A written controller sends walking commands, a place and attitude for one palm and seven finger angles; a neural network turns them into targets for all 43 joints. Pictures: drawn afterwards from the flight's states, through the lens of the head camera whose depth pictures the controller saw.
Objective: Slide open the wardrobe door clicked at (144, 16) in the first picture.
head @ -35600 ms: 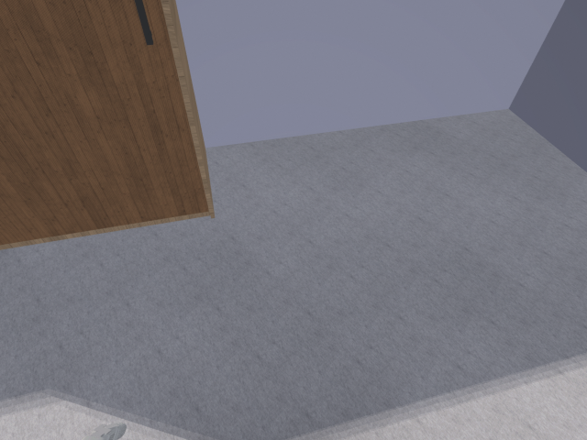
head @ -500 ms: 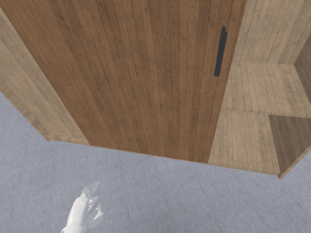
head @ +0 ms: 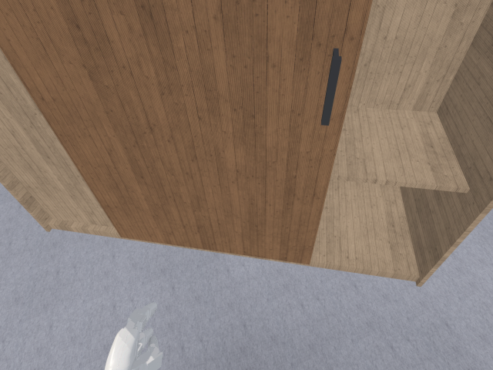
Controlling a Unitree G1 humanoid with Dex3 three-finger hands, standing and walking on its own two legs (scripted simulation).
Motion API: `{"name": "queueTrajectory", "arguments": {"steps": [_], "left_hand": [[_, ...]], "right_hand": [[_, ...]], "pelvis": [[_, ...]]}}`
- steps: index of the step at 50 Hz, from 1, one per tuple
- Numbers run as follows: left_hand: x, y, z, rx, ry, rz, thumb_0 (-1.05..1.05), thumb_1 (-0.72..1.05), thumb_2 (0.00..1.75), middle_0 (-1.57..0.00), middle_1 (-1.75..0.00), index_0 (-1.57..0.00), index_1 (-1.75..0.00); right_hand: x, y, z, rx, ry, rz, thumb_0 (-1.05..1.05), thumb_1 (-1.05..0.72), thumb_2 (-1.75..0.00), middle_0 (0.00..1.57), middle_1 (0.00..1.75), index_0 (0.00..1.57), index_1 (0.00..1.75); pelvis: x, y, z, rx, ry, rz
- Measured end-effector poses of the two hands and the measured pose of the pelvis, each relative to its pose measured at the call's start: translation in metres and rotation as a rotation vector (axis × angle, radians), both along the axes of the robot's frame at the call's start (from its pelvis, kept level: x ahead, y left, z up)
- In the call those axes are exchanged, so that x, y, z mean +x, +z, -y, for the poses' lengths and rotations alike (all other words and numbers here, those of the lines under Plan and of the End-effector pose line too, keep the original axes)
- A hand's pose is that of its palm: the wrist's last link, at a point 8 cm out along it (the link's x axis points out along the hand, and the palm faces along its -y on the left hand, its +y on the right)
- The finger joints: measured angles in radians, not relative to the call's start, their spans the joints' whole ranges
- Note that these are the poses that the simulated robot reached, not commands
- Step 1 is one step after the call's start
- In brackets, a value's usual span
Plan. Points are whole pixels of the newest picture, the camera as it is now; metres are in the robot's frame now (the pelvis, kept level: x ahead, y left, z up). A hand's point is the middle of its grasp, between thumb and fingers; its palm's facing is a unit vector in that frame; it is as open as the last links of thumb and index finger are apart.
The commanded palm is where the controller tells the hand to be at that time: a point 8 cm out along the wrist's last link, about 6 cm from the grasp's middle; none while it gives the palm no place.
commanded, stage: let the arm hang, fingers relaxed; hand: right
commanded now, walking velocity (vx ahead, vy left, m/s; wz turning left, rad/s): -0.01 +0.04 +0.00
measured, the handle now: (330, 88) +0.65 -0.14 +0.14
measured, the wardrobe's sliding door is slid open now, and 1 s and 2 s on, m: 0.45 0.45 0.45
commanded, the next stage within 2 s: look to check the result in 1.14 s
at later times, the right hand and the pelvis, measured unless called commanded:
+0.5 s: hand out of the picture -0.03 -0.19 -0.17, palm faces +0.06 +0.98 -0.20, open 7.0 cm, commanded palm none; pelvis -0.02 +0.00 +0.01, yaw -3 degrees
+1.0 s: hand out of the picture +0.01 -0.19 -0.16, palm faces +0.03 +0.98 -0.21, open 7.4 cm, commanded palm none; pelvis -0.02 -0.01 +0.02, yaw -2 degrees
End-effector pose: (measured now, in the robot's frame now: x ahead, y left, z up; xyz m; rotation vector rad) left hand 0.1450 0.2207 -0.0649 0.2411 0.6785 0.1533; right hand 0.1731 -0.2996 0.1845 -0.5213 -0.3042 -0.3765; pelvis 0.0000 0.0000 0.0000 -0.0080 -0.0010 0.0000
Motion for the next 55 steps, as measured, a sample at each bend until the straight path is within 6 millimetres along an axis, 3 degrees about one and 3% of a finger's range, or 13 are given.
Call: {"name": "queueTrajectory", "arguments": {"steps": [2, 4, 6, 9, 12, 14, 16, 18, 25, 30, 38, 48, 55], "left_hand": [[0.006, 0.000, 0.007, -0.035, -0.024, 0.004, 0.02, 0.91, 0.90, -0.20, -0.30, -0.20, -0.30], [0.012, -0.010, 0.009, -0.072, -0.065, -0.027, 0.02, 0.90, 0.90, -0.20, -0.30, -0.20, -0.30], [0.015, -0.026, 0.005, -0.091, -0.080, -0.084, 0.01, 0.90, 0.90, -0.21, -0.30, -0.20, -0.30], [0.010, -0.049, -0.007, -0.090, -0.051, -0.162, 0.01, 0.90, 0.90, -0.21, -0.30, -0.20, -0.30], [-0.010, -0.058, -0.020, -0.053, -0.021, -0.259, 0.01, 0.91, 0.90, -0.21, -0.30, -0.20, -0.30], [-0.028, -0.058, -0.027, -0.018, -0.006, -0.332, 0.01, 0.91, 0.90, -0.20, -0.30, -0.20, -0.30], [-0.050, -0.055, -0.033, 0.015, 0.010, -0.407, 0.01, 0.91, 0.90, -0.20, -0.30, -0.20, -0.30], [-0.071, -0.051, -0.038, 0.040, 0.024, -0.479, 0.01, 0.91, 0.90, -0.20, -0.30, -0.20, -0.30], [-0.123, -0.051, -0.035, 0.040, 0.058, -0.662, 0.01, 0.91, 0.90, -0.20, -0.30, -0.20, -0.30], [-0.138, -0.061, -0.018, -0.020, 0.064, -0.691, 0.01, 0.91, 0.90, -0.20, -0.30, -0.20, -0.30], [-0.142, -0.070, 0.005, -0.091, 0.062, -0.680, 0.01, 0.92, 0.90, -0.20, -0.30, -0.20, -0.30], [-0.152, -0.068, 0.009, -0.102, 0.090, -0.683, 0.01, 0.92, 0.90, -0.20, -0.30, -0.20, -0.30], [-0.162, -0.067, 0.013, -0.107, 0.106, -0.712, 0.01, 0.92, 0.90, -0.20, -0.30, -0.20, -0.30]], "right_hand": [[0.001, 0.014, -0.002, -0.059, 0.006, 0.009, 0.02, -0.88, -0.90, 0.21, 0.31, 0.21, 0.30], [0.011, 0.001, 0.002, -0.083, 0.009, -0.086, 0.01, -0.89, -0.90, 0.21, 0.31, 0.21, 0.30], [0.023, -0.045, 0.009, -0.014, -0.018, -0.306, 0.01, -0.89, -0.90, 0.20, 0.31, 0.21, 0.30], [0.019, -0.137, 0.009, 0.141, -0.067, -0.674, 0.00, -0.90, -0.90, 0.20, 0.30, 0.20, 0.30], [-0.014, -0.223, -0.011, 0.298, -0.090, -0.983, 0.01, -0.90, -0.90, 0.20, 0.30, 0.20, 0.30], [-0.047, -0.268, -0.032, 0.404, -0.096, -1.151, 0.01, -0.90, -0.90, 0.20, 0.30, 0.20, 0.30], [-0.085, -0.301, -0.055, 0.499, -0.098, -1.304, 0.01, -0.91, -0.90, 0.20, 0.30, 0.20, 0.30], [-0.122, -0.320, -0.073, 0.584, -0.122, -1.418, 0.01, -0.92, -0.90, 0.20, 0.30, 0.20, 0.30], [-0.211, -0.324, -0.060, 0.627, -0.273, -1.622, -0.01, -0.97, -0.90, 0.21, 0.30, 0.21, 0.30], [-0.238, -0.312, -0.048, 0.603, -0.335, -1.688, 0.00, -0.94, -0.90, 0.20, 0.30, 0.21, 0.30], [-0.221, -0.303, -0.038, 0.557, -0.334, -1.636, 0.01, -0.91, -0.90, 0.20, 0.30, 0.20, 0.30], [-0.175, -0.309, -0.056, 0.566, -0.225, -1.552, 0.00, -0.91, -0.90, 0.20, 0.30, 0.20, 0.30], [-0.171, -0.312, -0.060, 0.578, -0.215, -1.555, 0.01, -0.92, -0.90, 0.20, 0.30, 0.20, 0.30]], "pelvis": [[0.002, 0.002, -0.002, 0.015, 0.001, -0.010], [0.002, 0.003, -0.001, 0.018, -0.014, -0.030], [0.002, 0.002, 0.003, 0.012, -0.027, -0.042], [0.001, -0.005, 0.009, 0.013, -0.043, -0.046], [-0.001, -0.008, 0.010, 0.002, -0.054, -0.031], [-0.002, -0.008, 0.008, -0.005, -0.053, -0.019], [-0.005, -0.006, 0.006, -0.005, -0.051, -0.009], [-0.008, -0.002, 0.003, 0.003, -0.052, -0.003], [-0.017, 0.008, 0.000, 0.029, -0.060, -0.003], [-0.020, 0.012, 0.004, 0.029, -0.053, 0.003], [-0.022, 0.015, 0.010, 0.019, -0.040, 0.015], [-0.022, 0.016, 0.012, 0.011, -0.029, 0.020], [-0.020, 0.016, 0.012, 0.011, -0.027, 0.019]]}}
